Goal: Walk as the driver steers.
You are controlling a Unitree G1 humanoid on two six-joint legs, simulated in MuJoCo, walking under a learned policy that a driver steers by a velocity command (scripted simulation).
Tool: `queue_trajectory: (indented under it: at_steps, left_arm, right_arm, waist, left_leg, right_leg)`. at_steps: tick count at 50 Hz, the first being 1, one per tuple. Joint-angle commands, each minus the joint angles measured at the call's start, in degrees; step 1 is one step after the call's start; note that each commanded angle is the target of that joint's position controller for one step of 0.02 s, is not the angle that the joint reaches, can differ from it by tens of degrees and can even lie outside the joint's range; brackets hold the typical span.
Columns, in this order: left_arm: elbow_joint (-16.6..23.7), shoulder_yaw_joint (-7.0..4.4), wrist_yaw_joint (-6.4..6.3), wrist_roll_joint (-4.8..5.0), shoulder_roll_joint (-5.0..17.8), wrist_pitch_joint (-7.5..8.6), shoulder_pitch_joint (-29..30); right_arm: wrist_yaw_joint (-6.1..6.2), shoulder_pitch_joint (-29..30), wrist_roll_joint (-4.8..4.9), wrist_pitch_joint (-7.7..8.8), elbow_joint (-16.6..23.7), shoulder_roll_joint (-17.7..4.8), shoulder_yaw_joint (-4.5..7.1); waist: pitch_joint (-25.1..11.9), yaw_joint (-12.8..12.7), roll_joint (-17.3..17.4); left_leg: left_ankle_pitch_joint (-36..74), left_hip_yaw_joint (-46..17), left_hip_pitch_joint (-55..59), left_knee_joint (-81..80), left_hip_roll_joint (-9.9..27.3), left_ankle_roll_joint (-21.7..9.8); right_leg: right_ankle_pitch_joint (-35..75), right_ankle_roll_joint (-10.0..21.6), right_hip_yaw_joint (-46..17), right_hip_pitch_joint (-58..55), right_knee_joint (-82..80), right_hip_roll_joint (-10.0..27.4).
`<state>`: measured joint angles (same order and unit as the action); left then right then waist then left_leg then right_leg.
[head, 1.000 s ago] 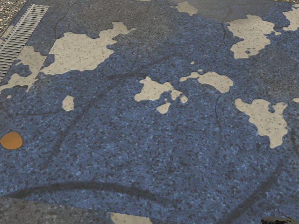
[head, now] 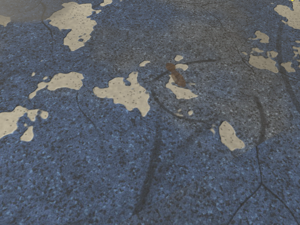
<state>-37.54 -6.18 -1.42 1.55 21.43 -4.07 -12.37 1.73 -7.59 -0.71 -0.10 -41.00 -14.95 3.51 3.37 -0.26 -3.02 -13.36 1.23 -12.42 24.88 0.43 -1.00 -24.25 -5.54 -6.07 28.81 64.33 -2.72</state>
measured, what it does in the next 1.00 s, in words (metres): steps on the spot, turning right: right foot, then left foot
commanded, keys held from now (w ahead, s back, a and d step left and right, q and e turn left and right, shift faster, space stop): e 0.96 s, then no key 0.04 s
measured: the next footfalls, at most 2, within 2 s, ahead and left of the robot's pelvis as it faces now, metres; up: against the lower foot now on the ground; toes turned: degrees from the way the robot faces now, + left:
right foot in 0.24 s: +0.02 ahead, -0.15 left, +0.00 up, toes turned -10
left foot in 0.74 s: +0.11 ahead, +0.05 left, +0.00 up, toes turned -32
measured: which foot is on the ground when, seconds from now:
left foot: down 0.00-0.24, up 0.26-0.72, down 0.74-1.00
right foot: up 0.00-0.22, down 0.24-0.74, up 0.76-1.00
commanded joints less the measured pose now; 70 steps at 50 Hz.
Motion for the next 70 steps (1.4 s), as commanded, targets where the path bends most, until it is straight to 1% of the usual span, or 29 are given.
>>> queue_trajectory:
  at_steps: [1, 4, 8, 11, 12, 13, 14, 15, 17, 20, 32, 36, 37, 38, 39, 40, 42, 47, 50, 54, 56, 57, 58, 59, 60, 61, 63, 66, 70]
  left_arm:
    - [6.34, -0.28, 0.29, 0.01, 2.68, 0.93, 4.22]
    - [7.24, 0.53, 0.99, -0.53, 1.51, 0.97, 4.52]
    - [7.54, 0.21, 1.81, -0.32, 2.46, 0.49, 2.81]
    - [6.0, -0.82, 2.01, -0.49, 3.44, 0.24, -2.54]
    - [5.92, -2.19, 1.31, -0.39, 7.78, 0.44, -5.02]
    - [7.9, -3.12, 0.78, -1.27, 14.45, 1.14, -4.4]
    - [7.97, -2.26, 1.5, -3.01, 11.0, 2.71, -5.83]
    - [7.3, -1.45, 1.62, -2.98, 9.28, 3.78, -3.51]
    - [7.38, -0.61, 0.99, -0.98, 6.48, 4.03, 2.09]
    - [7.79, 0.19, 0.1, -1.36, 5.73, 3.57, 3.47]
    - [7.26, -0.59, 0.32, -0.96, 7.62, 2.2, 3.63]
    - [7.63, -0.35, 0.08, 0.32, 6.6, 1.57, 6.47]
    - [7.49, 0.2, -0.05, 0.05, 4.55, 1.62, 4.46]
    - [7.34, 0.76, 0.09, -0.55, 2.13, 1.89, -0.15]
    - [7.18, -0.78, -0.19, -0.71, 6.89, 2.32, 0.59]
    - [6.25, -1.93, -0.23, -0.66, 9.67, 2.28, -0.23]
    - [4.22, -1.99, -0.48, -0.42, 7.66, 1.21, -1.0]
    - [6.73, -0.32, 0.18, 0.23, 3.05, 1.07, 4.04]
    - [7.66, 0.77, 0.72, -0.7, 1.25, 1.24, 5.04]
    - [7.02, 1.39, 1.47, -0.4, 1.21, 1.51, 3.44]
    - [4.56, 1.42, 1.93, -0.47, 0.79, 2.2, -1.37]
    - [2.66, 1.25, 1.82, -0.4, 1.06, 2.51, -5.01]
    - [1.15, 0.83, 1.5, -0.2, 2.32, 2.79, -10.04]
    - [1.65, -0.47, 0.85, -0.77, 9.39, 3.15, -13.28]
    - [2.25, -0.81, 1.46, -1.71, 10.58, 4.53, -12.44]
    - [2.41, 0.24, 1.61, -2.03, 7.4, 5.68, -8.97]
    - [2.44, 1.58, 1.28, -1.37, 3.52, 6.53, -4.32]
    - [2.11, 2.26, 0.26, -2.05, 2.1, 6.31, -2.24]
    - [0.3, 2.25, -0.23, -2.15, 2.09, 5.52, -2.8]
  right_arm:
    - [0.72, -0.35, -0.21, -0.07, 3.33, -10.04, 2.45]
    - [0.09, 0.68, 0.22, -0.49, 3.47, -12.22, 3.21]
    - [-0.91, 1.13, 1.37, -0.56, 3.03, -13.62, 3.72]
    - [-1.13, 0.45, 2.83, -0.15, 1.79, -11.88, 3.3]
    - [-1.39, -2.29, 1.32, 0.07, 1.22, -9.02, 2.52]
    - [-1.29, 0.22, -1.53, 0.17, 4.96, -5.9, 1.11]
    - [-0.6, 5.17, -0.46, 0.19, 5.62, -8.86, 2.06]
    - [-0.43, 5.33, 0.84, -0.06, 5.59, -10.05, 2.52]
    - [0.21, 3.53, 0.47, -0.39, 4.03, -10.94, 3.11]
    - [-0.11, 1.23, 0.42, -0.27, 3.21, -9.9, 3.03]
    - [-1.29, 3.51, 1.27, 1.22, 4.74, -8.62, 2.34]
    - [-1.92, -1.43, 1.12, 2.16, 3.55, -8.74, 2.83]
    - [-1.61, -2.73, 0.42, 2.07, 3.56, -11.4, 3.47]
    - [-1.22, 0.02, -0.44, 1.39, 4.52, -15.9, 4.09]
    - [-1.37, -1.08, -1.64, 1.47, 4.66, -14.33, 3.86]
    - [-1.12, 0.94, -1.08, 1.6, 5.35, -11.66, 2.91]
    - [-0.47, 4.11, 0.18, 1.34, 5.97, -8.78, 2.03]
    - [0.64, -0.4, -0.22, 0.06, 4.96, -9.86, 2.12]
    - [0.11, -0.66, 0.19, -0.47, 4.56, -11.97, 2.81]
    - [-1.34, -2.09, 2.01, -0.28, 3.28, -13.67, 3.09]
    - [-1.96, -1.01, 2.94, 0.24, 2.64, -12.88, 2.48]
    - [-2.33, -1.88, 2.75, 0.75, 1.86, -10.62, 1.6]
    - [-2.89, -1.68, 1.65, 1.45, 1.63, -6.57, 0.08]
    - [-3.71, -0.09, -0.55, 2.52, 5.03, -2.07, -1.51]
    - [-3.06, 4.66, 1.19, 3.01, 6.31, -8.26, 0.37]
    - [-2.82, 4.38, 2.28, 3.03, 5.99, -11.12, 1.46]
    - [-2.62, 1.51, 1.39, 2.79, 3.65, -10.79, 1.64]
    - [-2.83, -1.78, 0.64, 2.68, 1.62, -8.24, 1.23]
    - [-2.94, 1.97, 0.59, 2.1, 2.19, -4.47, -0.41]
  waist:
    - [-5.08, 2.67, 12.56]
    - [-6.33, 2.83, 12.8]
    - [-6.61, 2.02, 13.48]
    - [-7.32, -1.33, 10.21]
    - [-8.41, -1.15, -0.67]
    - [-8.04, -0.19, -16.5]
    - [-11.49, -4.91, -9.05]
    - [-9.05, -3.03, -6.53]
    - [-6.19, -0.54, -3.74]
    - [-7.92, 0.86, -4.51]
    - [-7.23, -1.18, -6.05]
    - [-8.62, 2.07, -5.35]
    - [-10.19, 1.32, -0.57]
    - [-8.84, -2.84, 14.77]
    - [-7.32, -0.46, 16.74]
    - [-6.15, -1.35, 12.23]
    - [-4.1, -1.73, 9.91]
    - [-4.55, 2.39, 12.41]
    - [-6.39, 3.02, 12.33]
    - [-5.56, 3.18, 13.19]
    - [-4.33, -0.14, 11.56]
    - [-4.9, -1.78, 9.66]
    - [-7.12, -3.93, 4.92]
    - [-9.3, -3.52, -11.56]
    - [-4.88, -6.24, -8.25]
    - [-0.56, -4.27, -5.95]
    - [1.09, -1.99, -5.95]
    - [-1.77, 0.42, -4.02]
    - [-2.65, -0.91, -3.79]
  left_leg:
    - [21.08, -9.49, 12.09, -6.84, 14.64, -12.32]
    - [22.98, -6.39, 10.62, -6.58, 15.83, -12.35]
    - [24.02, -3.94, 8.61, -4.59, 17.15, -11.28]
    - [16.81, 0.6, 3.13, 4.17, 14.95, -5.26]
    - [3.76, 5.91, -6.86, 16.22, 10.42, 0.1]
    - [-24.6, 6.56, -23.99, 31.36, 1.41, 5.34]
    - [-26.86, -2.96, -24.71, 41.47, 0.48, 5.27]
    - [-22.38, -4.64, -25.11, 44.0, 1.65, 4.31]
    - [-13.48, -5.48, -25.17, 40.79, 2.84, 4.03]
    - [-7.04, -4.77, -20.6, 40.49, 0.66, 5.42]
    - [-8.55, -6.9, -11.52, 14.84, -2.92, 5.31]
    - [3.53, -5.8, -0.42, -3.22, -2.44, 2.99]
    - [9.31, -10.94, 6.65, -5.41, 4.77, 0.34]
    - [22.01, -23.46, 10.76, -6.18, 16.2, -6.82]
    - [24.36, -30.48, 6.64, -7.53, 22.93, -14.79]
    - [21.78, -26.61, 5.0, -7.15, 21.92, -14.99]
    - [15.52, -16.98, 4.63, -6.41, 15.02, -10.56]
    - [21.29, -9.42, 11.27, -6.71, 13.99, -12.17]
    - [24.08, -7.57, 11.14, -6.06, 15.28, -12.79]
    - [-1.99, -8.04, 4.66, -10.28, 15.45, -12.27]
    - [-8.1, -6.85, -0.93, -8.62, 14.52, -10.4]
    - [-9.07, -5.03, -5.49, -5.41, 13.0, -8.31]
    - [-11.27, -1.01, -11.55, 3.26, 9.8, -4.61]
    - [-20.53, 6.39, -25.63, 23.23, 2.37, 1.42]
    - [-23.21, 0.18, -31.85, 32.91, 1.34, 2.16]
    - [-19.11, -1.89, -32.54, 36.44, 3.7, 1.74]
    - [-10.64, -2.34, -30.5, 35.26, 4.97, 1.99]
    - [-1.41, -0.86, -23.05, 32.91, 4.04, 4.06]
    - [5.21, 0.18, -15.3, 17.58, 2.95, 4.75]
  right_leg:
    - [0.63, -1.6, 2.33, 6.89, -4.47, 3.04]
    - [0.28, -0.93, 5.09, 0.53, -12.96, 4.9]
    - [2.49, 1.42, 8.41, -6.73, -23.2, 4.31]
    - [15.64, 6.23, 9.21, -19.21, -39.71, 2.11]
    - [31.94, 9.5, -1.15, -29.15, -42.92, 8.32]
    - [47.87, 20.94, -23.3, -32.96, -42.6, 23.67]
    - [43.87, 26.53, -24.6, -29.21, -44.2, 25.2]
    - [38.74, 24.15, -19.26, -26.87, -44.82, 22.07]
    - [31.13, 18.72, -13.96, -24.38, -44.94, 16.73]
    - [33.95, 18.53, -11.74, -21.89, -45.07, 13.94]
    - [27.18, 18.6, -23.2, -20.19, -41.62, 11.77]
    - [27.17, 14.67, -24.43, -18.18, -37.2, 8.07]
    - [16.38, 11.46, -21.05, -13.14, -32.12, 5.1]
    - [-5.69, 7.37, -9.45, -2.61, -20.72, -4.44]
    - [-14.71, 4.26, -4.84, 2.38, -7.45, -4.8]
    - [-10.98, 2.82, -4.72, 2.92, 0.05, -1.58]
    - [-3.96, 0.89, -3.31, 4.42, 4.77, -0.48]
    - [0.35, -1.56, 2.03, 6.92, -2.23, 2.24]
    - [-1.22, -1.16, 3.83, 0.91, -11.48, 4.01]
    - [-0.37, 2.31, 7.97, -9.05, -24.73, 2.91]
    - [7.87, 5.62, 9.73, -18.97, -37.52, 1.79]
    - [8.9, 6.96, 9.81, -27.08, -41.39, 0.84]
    - [8.43, 8.26, 3.18, -36.3, -42.9, 5.19]
    - [6.93, 14.95, -19.01, -43.09, -45.75, 20.25]
    - [5.4, 23.0, -28.92, -34.56, -51.33, 25.74]
    - [7.76, 22.48, -24.02, -31.44, -51.95, 23.84]
    - [19.35, 18.61, -13.68, -29.87, -52.03, 18.16]
    - [41.84, 16.86, -3.8, -26.92, -50.61, 14.21]
    - [47.83, 15.55, 1.96, -24.35, -48.47, 11.69]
